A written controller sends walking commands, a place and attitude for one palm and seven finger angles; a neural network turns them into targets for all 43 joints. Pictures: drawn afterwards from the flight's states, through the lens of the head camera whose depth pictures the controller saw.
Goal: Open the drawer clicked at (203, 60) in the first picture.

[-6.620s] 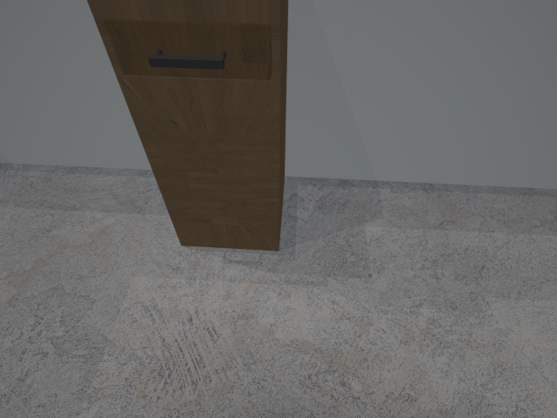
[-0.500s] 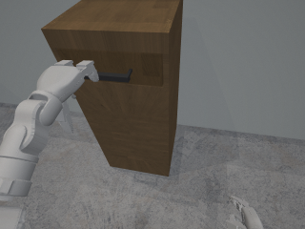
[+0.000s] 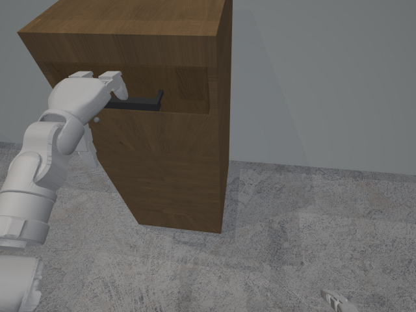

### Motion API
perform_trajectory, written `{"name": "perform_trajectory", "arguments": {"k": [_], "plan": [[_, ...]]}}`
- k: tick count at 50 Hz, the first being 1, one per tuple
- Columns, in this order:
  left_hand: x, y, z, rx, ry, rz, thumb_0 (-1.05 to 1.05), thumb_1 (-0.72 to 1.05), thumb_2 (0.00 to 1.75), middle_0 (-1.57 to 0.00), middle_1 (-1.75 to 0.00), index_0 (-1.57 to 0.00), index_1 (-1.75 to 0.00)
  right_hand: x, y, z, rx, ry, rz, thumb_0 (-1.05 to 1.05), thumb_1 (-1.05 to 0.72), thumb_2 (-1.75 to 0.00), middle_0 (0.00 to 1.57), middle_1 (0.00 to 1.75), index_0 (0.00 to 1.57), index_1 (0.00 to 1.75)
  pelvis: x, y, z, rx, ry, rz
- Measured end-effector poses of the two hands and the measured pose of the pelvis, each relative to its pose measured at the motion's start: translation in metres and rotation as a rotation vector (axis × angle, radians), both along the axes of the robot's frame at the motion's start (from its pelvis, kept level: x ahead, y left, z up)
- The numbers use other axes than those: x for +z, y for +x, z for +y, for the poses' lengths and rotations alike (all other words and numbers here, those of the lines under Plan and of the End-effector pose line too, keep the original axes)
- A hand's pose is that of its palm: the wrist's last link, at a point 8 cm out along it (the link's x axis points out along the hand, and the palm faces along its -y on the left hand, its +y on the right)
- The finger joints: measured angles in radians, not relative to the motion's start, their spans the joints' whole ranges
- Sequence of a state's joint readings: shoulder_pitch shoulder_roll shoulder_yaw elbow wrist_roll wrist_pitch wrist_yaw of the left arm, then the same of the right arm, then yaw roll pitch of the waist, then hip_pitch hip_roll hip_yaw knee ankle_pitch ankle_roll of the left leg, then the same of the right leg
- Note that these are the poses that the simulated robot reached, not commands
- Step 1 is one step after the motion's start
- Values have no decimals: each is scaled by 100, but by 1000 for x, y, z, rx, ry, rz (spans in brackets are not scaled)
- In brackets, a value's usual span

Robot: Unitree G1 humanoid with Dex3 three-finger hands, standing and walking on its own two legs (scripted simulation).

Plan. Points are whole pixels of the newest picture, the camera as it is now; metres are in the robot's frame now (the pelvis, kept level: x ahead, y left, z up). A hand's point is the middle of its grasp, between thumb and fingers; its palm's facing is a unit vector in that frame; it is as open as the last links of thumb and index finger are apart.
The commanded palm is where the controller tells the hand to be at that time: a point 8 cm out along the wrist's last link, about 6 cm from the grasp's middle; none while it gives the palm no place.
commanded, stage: move the hooked fingers above the handle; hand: left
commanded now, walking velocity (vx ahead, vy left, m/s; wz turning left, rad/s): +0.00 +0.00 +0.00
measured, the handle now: (126, 97) +0.56 +0.24 +0.10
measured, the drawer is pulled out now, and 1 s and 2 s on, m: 0.00 0.00 0.00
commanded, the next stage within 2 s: lower the fingers behind the handle in 1.34 s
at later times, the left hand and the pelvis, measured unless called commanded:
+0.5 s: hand (110, 103) +0.47 +0.24 +0.15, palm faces -0.04 -0.02 -1.00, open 13.9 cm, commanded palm +0.46 +0.25 +0.21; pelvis +0.01 +0.00 -0.01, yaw -1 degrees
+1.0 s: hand (106, 100) +0.49 +0.25 +0.14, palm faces -0.08 +0.00 -1.00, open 13.9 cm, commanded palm +0.48 +0.25 +0.21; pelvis +0.01 +0.00 -0.01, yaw -2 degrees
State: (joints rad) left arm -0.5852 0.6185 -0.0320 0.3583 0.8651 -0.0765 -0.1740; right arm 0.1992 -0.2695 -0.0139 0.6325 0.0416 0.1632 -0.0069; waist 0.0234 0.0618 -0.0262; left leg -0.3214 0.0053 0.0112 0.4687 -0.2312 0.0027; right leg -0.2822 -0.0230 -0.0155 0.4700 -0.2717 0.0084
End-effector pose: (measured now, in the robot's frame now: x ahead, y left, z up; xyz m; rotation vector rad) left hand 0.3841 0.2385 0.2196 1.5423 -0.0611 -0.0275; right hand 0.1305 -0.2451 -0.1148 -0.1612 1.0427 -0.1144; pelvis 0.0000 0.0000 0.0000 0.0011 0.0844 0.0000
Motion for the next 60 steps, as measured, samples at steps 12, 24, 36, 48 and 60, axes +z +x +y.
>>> {"name": "perform_trajectory", "arguments": {"k": [12,24,36,48,60], "plan": [[-10,33,0,4,11,65,0,-49,30,-32,-120,-31,-120,-3,-8,-8,-43,-31,37,1,-90,-90,20,30,20,30,-3,5,-2,1,-2,33],[-13,67,1,10,6,62,0,-49,30,-32,-120,-31,-120,-11,-53,-26,-130,-71,165,1,-90,-90,20,30,20,30,-8,7,-4,-14,-4,79],[-18,93,0,14,7,77,0,-49,30,-32,-120,-31,-120,-13,-100,-31,-213,-96,263,1,-90,-90,20,30,20,30,-11,7,-3,-28,-8,120],[-19,93,17,60,20,91,0,-49,30,-32,-120,-31,-120,-15,-110,-23,-237,-79,287,1,-90,-90,20,30,20,30,-11,7,2,-40,-11,123],[-11,96,2,10,-4,32,0,-49,30,-32,-120,-32,-120,-12,-86,-19,-200,-87,214,1,-90,-90,20,30,20,30,-13,5,5,-27,-14,126]]}}
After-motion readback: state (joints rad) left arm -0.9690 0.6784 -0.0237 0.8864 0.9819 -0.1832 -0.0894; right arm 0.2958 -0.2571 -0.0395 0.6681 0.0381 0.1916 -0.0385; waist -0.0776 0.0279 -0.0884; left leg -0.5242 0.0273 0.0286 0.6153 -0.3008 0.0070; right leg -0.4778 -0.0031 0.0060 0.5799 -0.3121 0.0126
